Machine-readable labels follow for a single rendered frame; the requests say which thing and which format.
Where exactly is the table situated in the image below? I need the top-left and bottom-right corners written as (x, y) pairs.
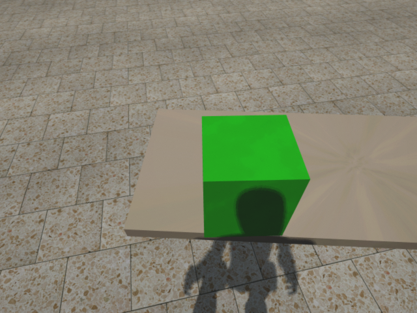
top-left (124, 109), bottom-right (417, 250)

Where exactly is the carton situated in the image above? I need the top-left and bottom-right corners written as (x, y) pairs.
top-left (202, 115), bottom-right (310, 237)

